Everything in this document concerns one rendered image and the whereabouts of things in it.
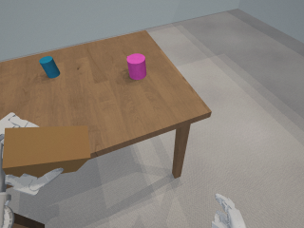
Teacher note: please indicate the sponge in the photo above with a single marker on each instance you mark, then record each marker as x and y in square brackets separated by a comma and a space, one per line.
[39, 150]

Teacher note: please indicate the robot left hand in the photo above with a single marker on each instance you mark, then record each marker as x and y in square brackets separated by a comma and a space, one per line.
[27, 183]

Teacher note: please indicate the left robot forearm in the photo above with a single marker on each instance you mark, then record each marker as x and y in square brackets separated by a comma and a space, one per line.
[7, 217]

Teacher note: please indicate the robot right hand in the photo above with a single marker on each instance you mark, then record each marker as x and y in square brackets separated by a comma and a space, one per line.
[233, 219]

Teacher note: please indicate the table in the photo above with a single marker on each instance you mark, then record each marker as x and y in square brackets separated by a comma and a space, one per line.
[94, 89]

